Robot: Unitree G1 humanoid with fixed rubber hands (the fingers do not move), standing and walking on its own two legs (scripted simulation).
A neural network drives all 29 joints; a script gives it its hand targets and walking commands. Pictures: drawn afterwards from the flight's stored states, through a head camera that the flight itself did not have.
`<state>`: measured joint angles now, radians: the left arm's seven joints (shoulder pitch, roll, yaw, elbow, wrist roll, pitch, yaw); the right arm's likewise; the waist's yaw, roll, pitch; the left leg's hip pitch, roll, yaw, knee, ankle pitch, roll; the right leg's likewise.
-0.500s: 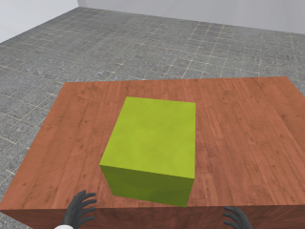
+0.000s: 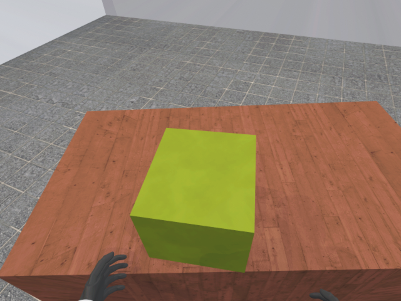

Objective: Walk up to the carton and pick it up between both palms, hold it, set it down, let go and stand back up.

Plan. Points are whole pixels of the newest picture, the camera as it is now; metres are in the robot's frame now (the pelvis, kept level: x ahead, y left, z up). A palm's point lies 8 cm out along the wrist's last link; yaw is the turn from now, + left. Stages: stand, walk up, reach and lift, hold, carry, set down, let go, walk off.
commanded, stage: stand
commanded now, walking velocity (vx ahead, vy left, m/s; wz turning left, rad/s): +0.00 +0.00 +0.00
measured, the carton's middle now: (203, 195) +0.38 +0.01 -0.02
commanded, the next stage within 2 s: none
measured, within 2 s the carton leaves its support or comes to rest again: neither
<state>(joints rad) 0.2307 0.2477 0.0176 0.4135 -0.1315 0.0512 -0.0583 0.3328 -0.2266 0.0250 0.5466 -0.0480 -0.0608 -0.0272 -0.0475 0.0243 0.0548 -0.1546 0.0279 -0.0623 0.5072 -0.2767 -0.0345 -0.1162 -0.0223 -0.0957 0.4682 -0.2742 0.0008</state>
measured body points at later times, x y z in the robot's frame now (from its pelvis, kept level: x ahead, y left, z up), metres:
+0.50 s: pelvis +0.00 -0.01 +0.00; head -0.01 -0.01 +0.45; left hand +0.19 +0.23 -0.05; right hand +0.09 -0.28 -0.11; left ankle +0.00 +0.14 -0.74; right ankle -0.01 -0.12 -0.74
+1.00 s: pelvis +0.00 -0.01 +0.00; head -0.02 -0.01 +0.45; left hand +0.19 +0.24 -0.05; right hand +0.08 -0.28 -0.11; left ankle +0.00 +0.14 -0.74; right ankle -0.01 -0.12 -0.74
